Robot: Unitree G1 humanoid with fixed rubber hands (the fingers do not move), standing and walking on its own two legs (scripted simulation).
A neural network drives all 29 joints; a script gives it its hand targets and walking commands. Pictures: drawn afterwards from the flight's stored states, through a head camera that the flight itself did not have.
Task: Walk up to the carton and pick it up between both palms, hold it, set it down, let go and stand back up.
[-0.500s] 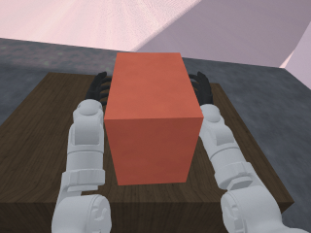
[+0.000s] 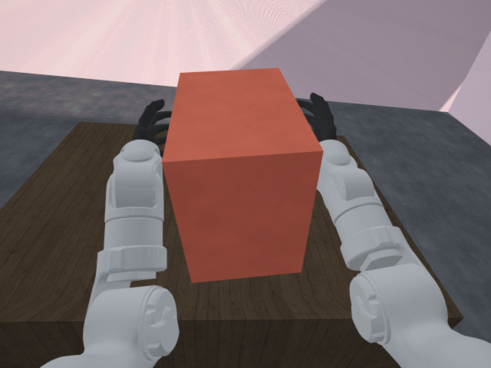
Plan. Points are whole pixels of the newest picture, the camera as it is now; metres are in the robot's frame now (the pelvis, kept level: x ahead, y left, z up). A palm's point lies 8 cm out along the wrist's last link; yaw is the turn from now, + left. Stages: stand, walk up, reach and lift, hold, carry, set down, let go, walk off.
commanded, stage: reach and lift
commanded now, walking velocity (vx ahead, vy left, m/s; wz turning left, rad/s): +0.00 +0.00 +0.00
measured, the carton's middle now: (238, 168) +0.40 -0.01 +0.19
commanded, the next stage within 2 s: hold in 0.92 s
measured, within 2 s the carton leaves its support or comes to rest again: neither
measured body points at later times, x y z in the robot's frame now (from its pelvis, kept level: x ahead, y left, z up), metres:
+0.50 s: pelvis +0.02 +0.00 +0.00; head -0.06 +0.02 +0.44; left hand +0.39 +0.14 +0.25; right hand +0.40 -0.14 +0.28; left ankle +0.03 +0.13 -0.75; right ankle +0.00 -0.13 -0.75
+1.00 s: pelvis +0.01 +0.00 +0.00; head -0.07 +0.02 +0.44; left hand +0.39 +0.13 +0.27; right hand +0.40 -0.14 +0.31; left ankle +0.03 +0.13 -0.75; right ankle +0.00 -0.13 -0.75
